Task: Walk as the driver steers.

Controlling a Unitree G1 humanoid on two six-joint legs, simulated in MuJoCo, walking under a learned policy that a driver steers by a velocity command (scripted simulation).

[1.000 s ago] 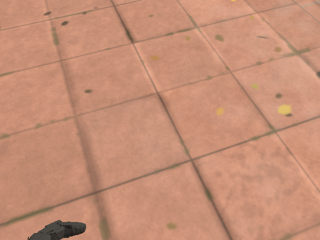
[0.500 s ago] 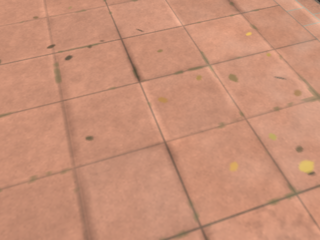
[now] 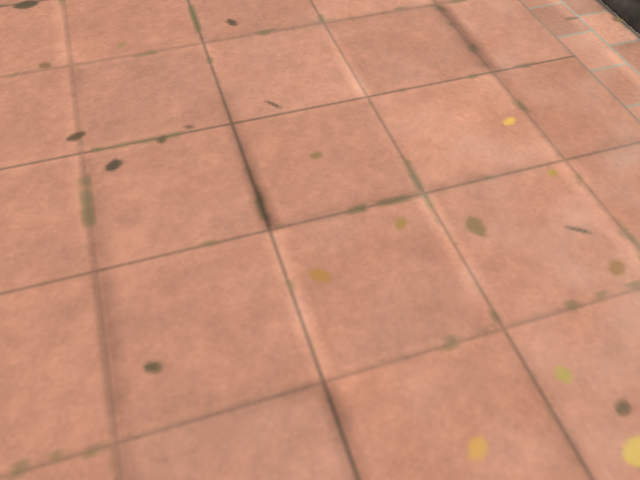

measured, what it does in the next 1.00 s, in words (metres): walks ahead, turning left: right foot, then left foot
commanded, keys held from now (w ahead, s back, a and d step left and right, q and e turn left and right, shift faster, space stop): w+q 0.70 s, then w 0.06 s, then no key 0.24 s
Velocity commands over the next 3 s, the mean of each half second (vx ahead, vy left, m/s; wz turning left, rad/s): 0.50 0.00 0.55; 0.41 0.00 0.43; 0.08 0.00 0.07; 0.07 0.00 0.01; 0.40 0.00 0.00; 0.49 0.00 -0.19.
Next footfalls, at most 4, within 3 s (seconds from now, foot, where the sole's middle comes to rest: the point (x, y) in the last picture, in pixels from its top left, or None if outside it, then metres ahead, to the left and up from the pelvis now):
0.08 right None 0.21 -0.13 -0.78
0.60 left None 0.42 0.15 -0.78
1.10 right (240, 384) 0.69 0.14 -0.78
1.42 left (172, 471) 0.51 0.27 -0.78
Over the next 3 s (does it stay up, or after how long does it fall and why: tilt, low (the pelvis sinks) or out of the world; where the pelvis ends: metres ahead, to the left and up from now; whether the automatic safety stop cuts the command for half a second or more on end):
stays up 1.01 0.44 0.00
